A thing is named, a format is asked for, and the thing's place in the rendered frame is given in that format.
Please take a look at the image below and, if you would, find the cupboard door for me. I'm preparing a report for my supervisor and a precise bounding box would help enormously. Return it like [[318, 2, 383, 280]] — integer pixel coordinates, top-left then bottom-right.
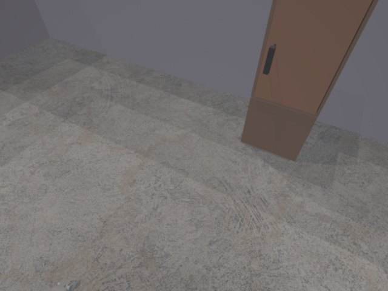
[[254, 0, 372, 115]]

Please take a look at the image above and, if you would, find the robot left hand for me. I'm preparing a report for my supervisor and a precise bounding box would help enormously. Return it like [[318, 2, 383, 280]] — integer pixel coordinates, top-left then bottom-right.
[[49, 278, 81, 291]]

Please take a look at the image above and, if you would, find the handle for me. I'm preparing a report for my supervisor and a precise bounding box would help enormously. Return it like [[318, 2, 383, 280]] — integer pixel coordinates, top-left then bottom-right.
[[263, 44, 276, 75]]

